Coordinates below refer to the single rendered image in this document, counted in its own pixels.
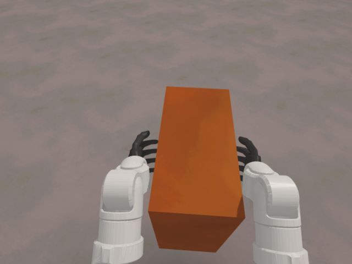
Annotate carton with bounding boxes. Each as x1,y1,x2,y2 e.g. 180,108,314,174
148,86,245,252

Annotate right robot forearm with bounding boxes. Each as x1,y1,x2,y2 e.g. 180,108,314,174
242,161,309,264

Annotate left robot hand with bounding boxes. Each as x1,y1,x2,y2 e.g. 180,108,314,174
128,131,158,173

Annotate right robot hand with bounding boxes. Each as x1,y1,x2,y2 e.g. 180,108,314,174
236,136,261,181

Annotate left robot forearm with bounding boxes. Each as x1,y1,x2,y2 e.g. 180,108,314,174
91,156,150,264

